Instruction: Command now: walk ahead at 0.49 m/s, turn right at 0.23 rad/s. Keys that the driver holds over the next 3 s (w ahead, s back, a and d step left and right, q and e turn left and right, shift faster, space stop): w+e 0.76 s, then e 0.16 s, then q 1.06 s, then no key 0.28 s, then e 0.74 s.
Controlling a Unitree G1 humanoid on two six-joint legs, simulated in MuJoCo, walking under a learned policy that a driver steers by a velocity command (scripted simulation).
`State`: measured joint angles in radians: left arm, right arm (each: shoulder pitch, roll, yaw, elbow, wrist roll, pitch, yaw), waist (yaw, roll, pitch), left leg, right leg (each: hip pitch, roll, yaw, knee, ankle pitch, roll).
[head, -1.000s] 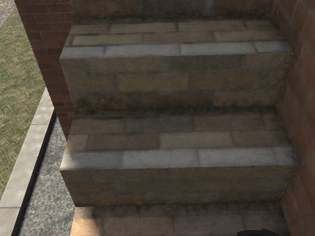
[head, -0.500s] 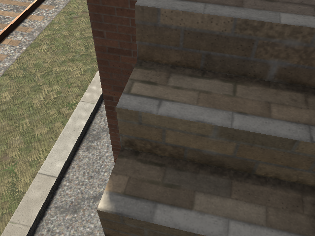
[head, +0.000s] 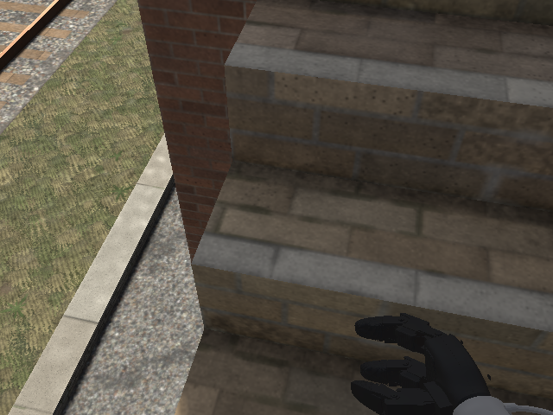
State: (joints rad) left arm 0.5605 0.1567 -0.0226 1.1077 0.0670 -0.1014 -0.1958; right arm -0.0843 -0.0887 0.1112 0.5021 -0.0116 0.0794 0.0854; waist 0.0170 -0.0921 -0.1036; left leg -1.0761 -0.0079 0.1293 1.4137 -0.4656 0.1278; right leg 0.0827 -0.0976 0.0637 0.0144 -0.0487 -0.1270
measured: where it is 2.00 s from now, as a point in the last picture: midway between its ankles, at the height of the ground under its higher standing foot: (400, 277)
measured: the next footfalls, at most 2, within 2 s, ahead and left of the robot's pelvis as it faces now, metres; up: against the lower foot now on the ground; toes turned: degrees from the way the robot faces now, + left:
right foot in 0.54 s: +0.30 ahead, -0.17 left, +0.41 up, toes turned -11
left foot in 1.04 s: +0.58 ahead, -0.08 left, +0.61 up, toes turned -31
